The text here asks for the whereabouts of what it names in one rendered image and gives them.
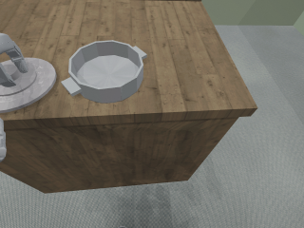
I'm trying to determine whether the lid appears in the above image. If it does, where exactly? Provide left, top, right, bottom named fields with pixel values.
left=0, top=57, right=57, bottom=113

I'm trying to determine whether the left robot hand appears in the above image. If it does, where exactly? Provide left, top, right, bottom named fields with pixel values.
left=0, top=33, right=29, bottom=87

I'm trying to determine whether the table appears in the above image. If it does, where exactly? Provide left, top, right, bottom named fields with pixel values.
left=0, top=0, right=258, bottom=194

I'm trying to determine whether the knob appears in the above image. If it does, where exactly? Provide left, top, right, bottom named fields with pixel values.
left=3, top=65, right=21, bottom=81

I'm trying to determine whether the pot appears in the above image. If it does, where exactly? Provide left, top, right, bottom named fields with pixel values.
left=61, top=40, right=147, bottom=104

